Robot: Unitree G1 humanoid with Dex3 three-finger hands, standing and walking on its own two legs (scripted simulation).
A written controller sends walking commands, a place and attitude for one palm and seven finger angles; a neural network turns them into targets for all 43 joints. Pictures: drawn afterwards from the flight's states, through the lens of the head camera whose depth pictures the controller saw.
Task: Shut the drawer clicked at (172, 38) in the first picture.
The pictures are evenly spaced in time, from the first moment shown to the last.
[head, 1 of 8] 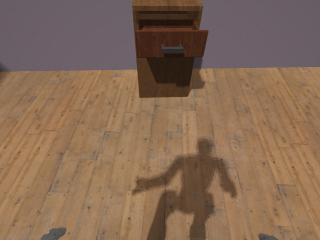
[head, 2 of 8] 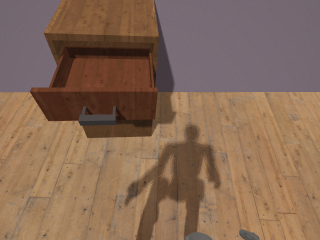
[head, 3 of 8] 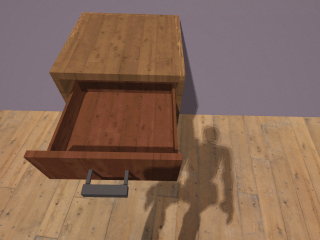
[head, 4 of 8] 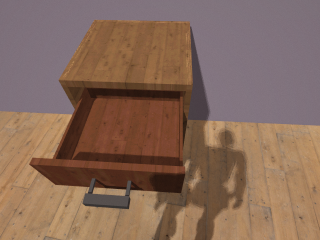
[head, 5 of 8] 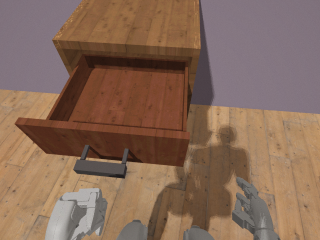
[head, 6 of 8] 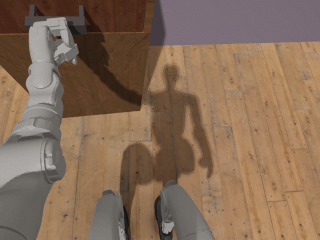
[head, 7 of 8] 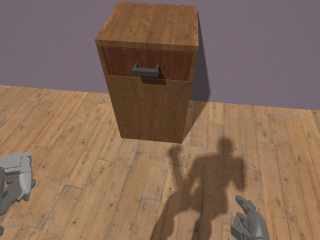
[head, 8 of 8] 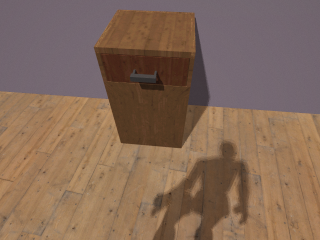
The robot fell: no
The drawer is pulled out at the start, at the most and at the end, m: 0.30 0.30 0.00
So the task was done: yes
